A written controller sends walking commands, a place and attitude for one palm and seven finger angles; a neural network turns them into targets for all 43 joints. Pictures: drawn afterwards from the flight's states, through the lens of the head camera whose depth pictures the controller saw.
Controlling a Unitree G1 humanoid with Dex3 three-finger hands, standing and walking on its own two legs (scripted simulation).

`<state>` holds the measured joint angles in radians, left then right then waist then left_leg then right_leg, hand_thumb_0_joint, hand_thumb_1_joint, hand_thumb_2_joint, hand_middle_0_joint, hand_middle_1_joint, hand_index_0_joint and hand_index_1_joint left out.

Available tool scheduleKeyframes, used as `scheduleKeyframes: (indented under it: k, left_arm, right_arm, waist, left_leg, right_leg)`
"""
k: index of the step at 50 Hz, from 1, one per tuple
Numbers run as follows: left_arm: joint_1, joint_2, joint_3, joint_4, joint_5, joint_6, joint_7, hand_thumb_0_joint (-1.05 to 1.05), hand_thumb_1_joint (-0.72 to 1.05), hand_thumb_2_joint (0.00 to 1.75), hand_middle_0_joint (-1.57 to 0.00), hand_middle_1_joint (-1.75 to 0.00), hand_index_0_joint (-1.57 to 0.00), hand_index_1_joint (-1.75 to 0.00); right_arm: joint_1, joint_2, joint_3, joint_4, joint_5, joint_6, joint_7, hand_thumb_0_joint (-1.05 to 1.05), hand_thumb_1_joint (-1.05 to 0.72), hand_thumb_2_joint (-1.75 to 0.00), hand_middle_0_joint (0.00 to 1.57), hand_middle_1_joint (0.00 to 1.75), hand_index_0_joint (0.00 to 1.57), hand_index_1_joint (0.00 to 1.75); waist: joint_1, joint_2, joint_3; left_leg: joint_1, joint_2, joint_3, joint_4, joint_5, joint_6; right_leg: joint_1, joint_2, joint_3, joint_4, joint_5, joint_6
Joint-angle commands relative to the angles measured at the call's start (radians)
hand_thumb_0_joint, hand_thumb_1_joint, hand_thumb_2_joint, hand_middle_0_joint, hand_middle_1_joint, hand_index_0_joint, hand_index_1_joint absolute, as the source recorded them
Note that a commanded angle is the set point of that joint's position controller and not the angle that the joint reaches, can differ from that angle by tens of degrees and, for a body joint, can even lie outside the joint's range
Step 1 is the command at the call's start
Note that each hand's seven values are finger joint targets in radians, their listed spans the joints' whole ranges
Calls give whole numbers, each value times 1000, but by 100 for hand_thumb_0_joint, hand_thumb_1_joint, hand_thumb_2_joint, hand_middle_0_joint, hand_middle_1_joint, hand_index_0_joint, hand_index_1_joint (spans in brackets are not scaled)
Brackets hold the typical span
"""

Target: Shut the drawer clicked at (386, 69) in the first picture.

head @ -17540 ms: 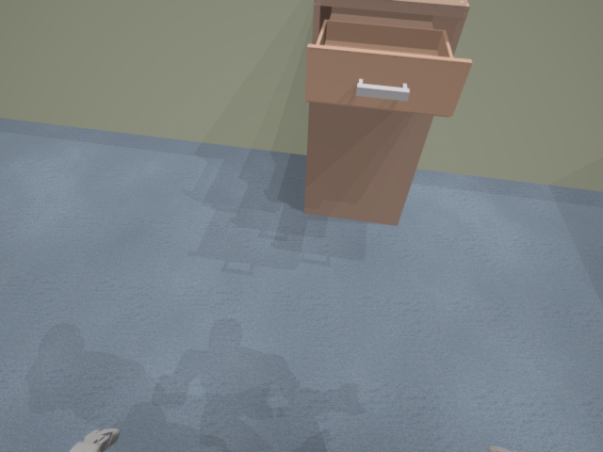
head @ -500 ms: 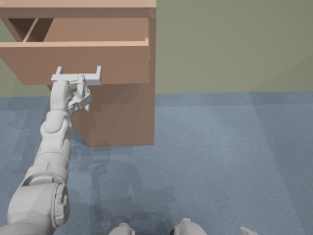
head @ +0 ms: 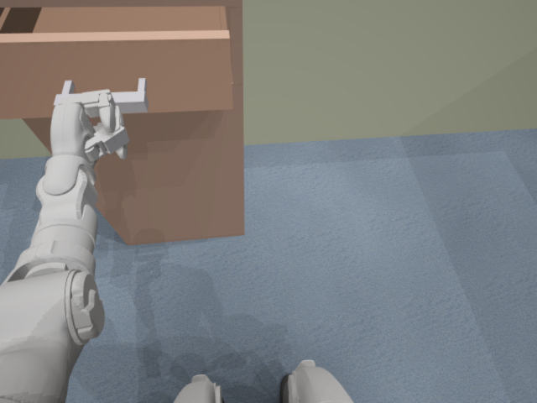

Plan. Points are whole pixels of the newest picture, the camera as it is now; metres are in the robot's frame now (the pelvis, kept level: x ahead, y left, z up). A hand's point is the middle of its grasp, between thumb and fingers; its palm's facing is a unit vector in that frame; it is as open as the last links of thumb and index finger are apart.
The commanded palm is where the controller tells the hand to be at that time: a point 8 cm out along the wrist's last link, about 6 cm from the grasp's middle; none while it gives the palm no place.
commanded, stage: push the drawer shut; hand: left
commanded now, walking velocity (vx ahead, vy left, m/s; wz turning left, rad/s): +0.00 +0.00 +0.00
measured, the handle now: (104, 94) +0.57 +0.22 +0.09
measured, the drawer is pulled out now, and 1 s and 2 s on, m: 0.07 0.00 0.00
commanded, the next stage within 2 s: pull the fist back off the drawer in 0.96 s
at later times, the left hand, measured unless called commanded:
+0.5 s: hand (126, 97) +0.56 +0.18 +0.09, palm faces +0.06 -1.00 -0.01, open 3.2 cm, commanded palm +0.55 +0.23 +0.09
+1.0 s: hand (116, 90) +0.57 +0.20 +0.09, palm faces +0.05 -1.00 -0.03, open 3.2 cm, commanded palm +0.61 +0.22 +0.09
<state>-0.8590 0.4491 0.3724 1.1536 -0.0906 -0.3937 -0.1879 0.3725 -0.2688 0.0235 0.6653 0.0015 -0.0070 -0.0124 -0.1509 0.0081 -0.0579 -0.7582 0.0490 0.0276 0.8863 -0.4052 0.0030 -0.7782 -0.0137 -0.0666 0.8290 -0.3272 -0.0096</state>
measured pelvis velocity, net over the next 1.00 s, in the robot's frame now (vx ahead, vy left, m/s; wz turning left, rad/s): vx -0.01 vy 0.01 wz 0.00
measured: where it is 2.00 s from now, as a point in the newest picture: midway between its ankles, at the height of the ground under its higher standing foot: outside the picture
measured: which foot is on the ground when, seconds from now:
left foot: down 0.00-1.00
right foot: down 0.00-1.00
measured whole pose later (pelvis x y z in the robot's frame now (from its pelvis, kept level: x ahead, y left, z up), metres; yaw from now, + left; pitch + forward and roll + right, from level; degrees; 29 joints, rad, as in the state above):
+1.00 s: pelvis -0.01 +0.01 -0.02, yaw +0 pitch +24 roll -4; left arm -1.26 0.70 0.38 1.42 0.02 -0.32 -0.18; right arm 0.45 -0.28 0.08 0.65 -0.05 0.01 0.00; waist -0.28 0.03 -0.06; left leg -1.00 0.06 -0.02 1.00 -0.42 0.01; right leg -0.97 0.00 -0.11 0.87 -0.31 0.00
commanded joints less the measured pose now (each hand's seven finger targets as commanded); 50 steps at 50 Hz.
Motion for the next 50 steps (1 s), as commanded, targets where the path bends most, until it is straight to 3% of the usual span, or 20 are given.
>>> scheduleKeyframes:
  k: [1,6,9,13,14,17,22,23,24,25,27,28,30,34,36,39,43,45,48,50]
  left_arm:
    - [-574,261,26,-186,-13,-65,14,0,90,90,-140,-160,-140,-160]
    - [-645,304,45,-161,4,-57,26,0,90,90,-140,-160,-140,-160]
    - [-657,355,77,-139,17,-56,28,0,90,90,-140,-160,-140,-160]
    - [-699,325,52,-132,25,-56,30,0,90,90,-140,-160,-140,-160]
    - [-718,352,66,-147,29,-60,34,0,90,90,-140,-160,-140,-160]
    - [-730,314,36,-112,35,-49,41,0,90,90,-140,-160,-140,-160]
    - [-794,360,50,-77,61,-32,59,0,90,90,-140,-160,-140,-160]
    - [-799,400,81,-79,65,-34,63,0,90,90,-140,-160,-140,-160]
    - [-812,401,72,-85,71,-33,62,0,90,90,-140,-160,-140,-160]
    - [-814,422,87,-77,74,-31,64,0,90,90,-140,-160,-140,-160]
    - [-825,398,60,-58,81,-24,58,0,90,90,-140,-160,-140,-160]
    - [-846,395,59,-76,81,-28,58,0,90,90,-140,-160,-140,-160]
    - [-839,454,97,-82,87,-28,58,0,90,90,-140,-160,-140,-160]
    - [-896,416,64,-40,82,-13,56,0,90,90,-140,-160,-140,-160]
    - [-924,449,71,-30,88,-6,59,0,90,90,-140,-160,-140,-160]
    - [-969,464,66,-32,91,-8,58,0,90,90,-140,-160,-140,-160]
    - [-999,452,42,-2,88,-4,51,0,90,90,-140,-160,-140,-160]
    - [-1031,431,14,-18,84,-2,46,0,90,90,-140,-160,-140,-160]
    - [-1048,456,18,-9,79,6,44,0,90,90,-140,-160,-140,-160]
    - [-1052,440,6,3,77,17,43,0,90,90,-140,-160,-140,-160]
  right_arm:
    - [148,-171,-54,-51,-5,-20,-13,0,-90,-90,20,30,20,30]
    - [175,-180,-50,-48,-15,-14,-12,0,-90,-90,20,30,20,30]
    - [196,-186,-48,-47,-21,-8,-9,0,-90,-90,20,30,20,30]
    - [212,-186,-48,-48,-30,-2,-4,0,-90,-90,20,30,20,30]
    - [216,-191,-49,-44,-32,1,-5,0,-90,-90,20,30,20,30]
    - [227,-189,-48,-42,-35,7,1,0,-90,-90,20,30,20,30]
    - [258,-197,-44,-33,-43,16,2,0,-90,-90,20,30,20,30]
    - [268,-201,-44,-32,-47,18,1,0,-90,-90,20,30,20,30]
    - [271,-200,-42,-35,-48,21,2,0,-90,-90,20,30,20,30]
    - [278,-200,-43,-34,-48,24,1,0,-90,-90,20,30,20,30]
    - [284,-196,-38,-37,-50,29,4,0,-90,-90,20,30,20,30]
    - [292,-196,-38,-35,-55,29,6,0,-90,-90,20,30,20,30]
    - [302,-204,-40,-37,-57,37,7,0,-90,-90,20,30,20,30]
    - [307,-200,-34,-28,-54,41,6,0,-90,-90,20,30,20,30]
    - [313,-205,-33,-25,-53,38,3,0,-90,-90,20,30,20,30]
    - [322,-209,-29,-21,-55,33,1,0,-90,-90,20,30,20,30]
    - [325,-211,-22,-17,-56,24,-3,0,-90,-90,20,30,20,30]
    - [321,-215,-21,-17,-55,16,-5,0,-90,-90,20,30,20,30]
    - [327,-221,-13,-14,-55,5,-10,0,-90,-90,20,30,20,30]
    - [323,-224,-13,-14,-52,-3,-12,0,-90,-90,20,30,20,30]
  waist:
    - [-47,82,-418]
    - [-67,95,-446]
    - [-64,115,-470]
    - [-79,148,-477]
    - [-84,153,-495]
    - [-97,149,-475]
    - [-123,152,-474]
    - [-119,147,-485]
    - [-121,169,-514]
    - [-124,155,-514]
    - [-131,167,-498]
    - [-131,202,-513]
    - [-123,206,-557]
    - [-161,172,-482]
    - [-171,186,-462]
    - [-187,210,-493]
    - [-205,237,-460]
    - [-216,254,-482]
    - [-220,270,-484]
    - [-228,257,-483]
  left_leg:
    - [179,-38,-47,-110,161,24]
    - [181,-34,-57,-97,179,26]
    - [188,-33,-62,-86,212,25]
    - [219,-29,-74,-74,245,22]
    - [233,-24,-77,-69,259,20]
    - [222,-24,-77,-63,254,22]
    - [201,-21,-83,-52,251,27]
    - [197,-21,-86,-48,268,27]
    - [209,-22,-82,-45,286,27]
    - [206,-19,-85,-41,301,27]
    - [197,-20,-84,-38,311,26]
    - [222,-19,-87,-34,335,25]
    - [237,-16,-88,-26,365,23]
    - [177,-17,-84,-27,290,30]
    - [157,-16,-85,-28,257,33]
    - [177,-15,-93,-21,263,32]
    - [159,-14,-98,-16,218,33]
    - [178,-11,-108,-19,202,31]
    - [157,-8,-111,-19,166,33]
    - [148,-6,-109,-20,135,35]
  right_leg:
    - [195,35,56,-100,126,0]
    - [170,39,53,-92,127,2]
    - [164,41,49,-82,145,-1]
    - [118,45,39,-74,150,-5]
    - [108,43,37,-70,155,-3]
    - [88,46,37,-75,144,-1]
    - [65,46,35,-74,136,1]
    - [76,47,35,-69,150,0]
    - [84,46,38,-66,168,1]
    - [86,48,35,-66,178,1]
    - [80,47,33,-64,189,1]
    - [71,49,32,-60,200,-3]
    - [85,51,33,-57,220,-2]
    - [64,55,36,-77,177,5]
    - [47,54,37,-82,145,4]
    - [27,55,35,-78,137,4]
    - [-19,57,33,-79,94,0]
    - [-41,55,27,-76,76,2]
    - [-52,55,28,-73,49,1]
    - [-63,55,29,-78,29,6]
